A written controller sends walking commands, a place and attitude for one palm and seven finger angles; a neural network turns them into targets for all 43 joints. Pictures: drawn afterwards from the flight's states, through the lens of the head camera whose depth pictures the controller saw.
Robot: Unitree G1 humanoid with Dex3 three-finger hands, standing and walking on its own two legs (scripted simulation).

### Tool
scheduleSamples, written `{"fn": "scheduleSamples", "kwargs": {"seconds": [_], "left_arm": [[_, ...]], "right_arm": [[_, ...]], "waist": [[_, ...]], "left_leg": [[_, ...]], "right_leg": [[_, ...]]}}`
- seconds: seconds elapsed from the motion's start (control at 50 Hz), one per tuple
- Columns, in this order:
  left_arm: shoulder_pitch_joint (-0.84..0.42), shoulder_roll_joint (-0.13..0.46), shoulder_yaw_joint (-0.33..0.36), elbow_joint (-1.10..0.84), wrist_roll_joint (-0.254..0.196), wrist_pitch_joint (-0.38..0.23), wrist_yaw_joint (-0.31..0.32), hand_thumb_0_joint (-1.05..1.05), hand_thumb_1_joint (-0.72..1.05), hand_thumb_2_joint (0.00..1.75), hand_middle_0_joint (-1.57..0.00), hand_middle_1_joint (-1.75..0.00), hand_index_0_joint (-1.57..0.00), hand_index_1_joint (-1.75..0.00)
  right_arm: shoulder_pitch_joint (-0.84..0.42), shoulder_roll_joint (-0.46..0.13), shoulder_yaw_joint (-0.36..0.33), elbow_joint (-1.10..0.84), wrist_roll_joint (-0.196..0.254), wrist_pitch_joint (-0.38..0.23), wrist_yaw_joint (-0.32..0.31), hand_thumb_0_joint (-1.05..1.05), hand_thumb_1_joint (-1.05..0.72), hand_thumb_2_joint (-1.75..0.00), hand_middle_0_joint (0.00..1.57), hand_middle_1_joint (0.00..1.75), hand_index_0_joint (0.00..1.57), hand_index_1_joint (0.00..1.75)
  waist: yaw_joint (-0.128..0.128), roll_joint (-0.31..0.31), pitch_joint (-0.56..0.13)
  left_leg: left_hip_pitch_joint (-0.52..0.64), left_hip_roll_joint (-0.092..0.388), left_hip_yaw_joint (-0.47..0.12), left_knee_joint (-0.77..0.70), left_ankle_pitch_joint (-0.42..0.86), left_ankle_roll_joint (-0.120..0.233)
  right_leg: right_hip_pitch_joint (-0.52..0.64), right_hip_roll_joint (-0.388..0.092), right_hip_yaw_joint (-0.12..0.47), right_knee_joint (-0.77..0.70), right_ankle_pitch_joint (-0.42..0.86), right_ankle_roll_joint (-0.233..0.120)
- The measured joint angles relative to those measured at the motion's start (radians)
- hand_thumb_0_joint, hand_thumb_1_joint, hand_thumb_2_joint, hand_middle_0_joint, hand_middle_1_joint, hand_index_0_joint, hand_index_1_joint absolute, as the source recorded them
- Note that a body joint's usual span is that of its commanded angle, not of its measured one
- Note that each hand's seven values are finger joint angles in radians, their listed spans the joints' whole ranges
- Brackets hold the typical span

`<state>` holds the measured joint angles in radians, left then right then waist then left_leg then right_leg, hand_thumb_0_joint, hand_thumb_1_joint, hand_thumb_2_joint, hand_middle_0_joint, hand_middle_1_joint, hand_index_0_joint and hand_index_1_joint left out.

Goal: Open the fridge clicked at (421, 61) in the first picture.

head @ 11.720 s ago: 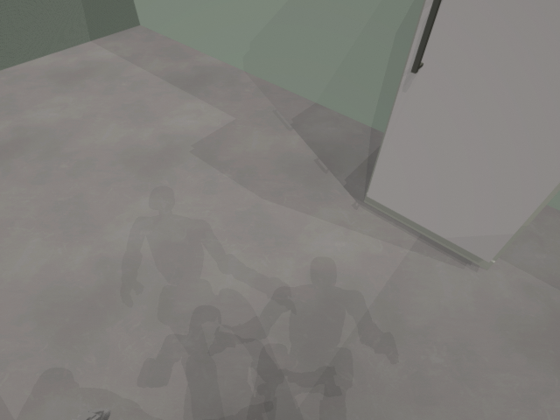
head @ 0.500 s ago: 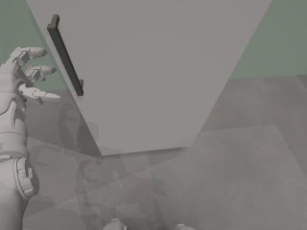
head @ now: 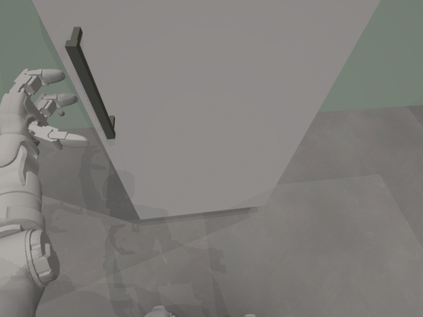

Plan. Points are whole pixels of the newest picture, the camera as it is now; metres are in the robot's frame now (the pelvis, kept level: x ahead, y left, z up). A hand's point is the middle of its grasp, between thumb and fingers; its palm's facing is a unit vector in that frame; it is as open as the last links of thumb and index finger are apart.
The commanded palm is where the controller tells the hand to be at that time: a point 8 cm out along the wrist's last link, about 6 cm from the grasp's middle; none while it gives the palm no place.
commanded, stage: move the hooked fingers beside the handle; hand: left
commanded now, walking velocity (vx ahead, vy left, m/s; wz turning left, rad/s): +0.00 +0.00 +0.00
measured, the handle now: (96, 91) +0.51 +0.22 +0.11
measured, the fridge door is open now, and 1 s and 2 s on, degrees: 0 0 0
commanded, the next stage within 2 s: feel for the door with the fingertips in 0.42 s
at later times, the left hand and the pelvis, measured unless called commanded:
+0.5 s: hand (62, 112) +0.45 +0.26 +0.12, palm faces +0.11 -0.99 +0.02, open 14.0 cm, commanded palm +0.42 +0.31 +0.12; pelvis -0.01 -0.01 +0.00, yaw +1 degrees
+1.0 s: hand (85, 110) +0.46 +0.22 +0.12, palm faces +0.10 -0.99 +0.02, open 14.0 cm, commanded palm +0.43 +0.27 +0.12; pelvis -0.01 +0.00 +0.00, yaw +0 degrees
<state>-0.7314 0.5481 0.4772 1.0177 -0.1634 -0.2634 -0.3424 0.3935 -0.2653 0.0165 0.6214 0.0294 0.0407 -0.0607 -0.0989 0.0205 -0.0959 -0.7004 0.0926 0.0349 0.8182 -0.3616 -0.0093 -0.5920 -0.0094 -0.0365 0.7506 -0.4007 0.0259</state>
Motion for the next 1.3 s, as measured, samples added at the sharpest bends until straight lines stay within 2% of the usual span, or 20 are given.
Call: {"fn": "scheduleSamples", "kwargs": {"seconds": [0.16, 0.32, 0.58, 0.72, 0.96, 1.06, 1.3], "left_arm": [[-0.03, -0.007, -0.032, 0.043, 0.0, 0.014, 0.003, -0.01, -0.5, 0.3, -0.3, -1.2, -0.3, -1.2], [-0.07, 0.023, -0.027, 0.089, 0.005, -0.015, -0.007, -0.01, -0.5, 0.3, -0.3, -1.2, -0.3, -1.2], [-0.082, 0.054, -0.006, 0.111, 0.008, -0.013, -0.019, -0.01, -0.5, 0.3, -0.3, -1.2, -0.3, -1.2], [-0.066, 0.019, -0.025, 0.073, -0.004, -0.015, -0.004, -0.01, -0.5, 0.3, -0.3, -1.2, -0.3, -1.2], [-0.051, -0.069, -0.055, 0.025, 0.02, -0.011, 0.084, -0.01, -0.5, 0.3, -0.3, -1.2, -0.3, -1.2], [-0.066, -0.068, -0.057, 0.041, 0.037, -0.013, 0.104, -0.01, -0.5, 0.3, -0.3, -1.2, -0.3, -1.2], [-0.113, -0.036, -0.068, 0.095, 0.03, -0.018, 0.089, -0.01, -0.5, 0.3, -0.3, -1.2, -0.3, -1.2]], "right_arm": [[-0.046, -0.003, 0.01, -0.01, 0.004, -0.007, -0.005, 0.0, -0.91, -0.9, 0.21, 0.3, 0.21, 0.3], [-0.055, -0.013, 0.011, -0.011, 0.004, -0.013, -0.01, 0.0, -0.91, -0.9, 0.21, 0.3, 0.21, 0.3], [0.0, -0.02, 0.005, 0.014, 0.004, 0.004, -0.013, 0.0, -0.91, -0.9, 0.21, 0.3, 0.21, 0.3], [0.019, -0.012, 0.0, 0.021, 0.001, 0.004, -0.007, 0.0, -0.91, -0.9, 0.21, 0.3, 0.21, 0.3], [-0.013, 0.006, 0.002, 0.01, -0.005, -0.006, 0.009, 0.0, -0.91, -0.9, 0.21, 0.3, 0.21, 0.3], [-0.029, 0.009, 0.004, 0.005, -0.007, -0.009, 0.012, 0.0, -0.91, -0.9, 0.21, 0.3, 0.21, 0.3], [-0.02, -0.005, 0.0, 0.019, -0.007, -0.003, 0.007, 0.0, -0.91, -0.9, 0.21, 0.3, 0.21, 0.3]], "waist": [[0.011, 0.0, 0.0], [0.006, -0.005, 0.009], [-0.017, -0.001, 0.012], [-0.015, 0.001, 0.008], [-0.011, 0.002, 0.0], [-0.011, 0.003, 0.0], [-0.011, 0.006, 0.004]], "left_leg": [[0.011, -0.005, -0.014, -0.002, 0.006, -0.004], [-0.011, -0.003, -0.025, 0.008, 0.013, -0.01], [-0.031, 0.004, -0.021, 0.013, 0.014, -0.01], [-0.026, 0.003, -0.015, 0.01, 0.012, -0.007], [-0.009, -0.003, -0.008, 0.01, 0.006, -0.003], [-0.008, -0.004, -0.009, 0.011, 0.006, -0.004], [-0.018, -0.004, -0.019, 0.011, 0.011, -0.009]], "right_leg": [[0.014, -0.004, -0.014, 0.006, -0.004, -0.004], [-0.007, 0.0, -0.022, 0.021, -0.004, -0.011], [-0.03, 0.007, -0.016, 0.026, 0.001, -0.012], [-0.026, 0.006, -0.011, 0.019, 0.003, -0.009], [-0.011, -0.001, -0.004, 0.021, -0.002, -0.003], [-0.012, -0.002, -0.004, 0.026, -0.005, -0.004], [-0.019, 0.0, -0.013, 0.029, -0.006, -0.009]]}}
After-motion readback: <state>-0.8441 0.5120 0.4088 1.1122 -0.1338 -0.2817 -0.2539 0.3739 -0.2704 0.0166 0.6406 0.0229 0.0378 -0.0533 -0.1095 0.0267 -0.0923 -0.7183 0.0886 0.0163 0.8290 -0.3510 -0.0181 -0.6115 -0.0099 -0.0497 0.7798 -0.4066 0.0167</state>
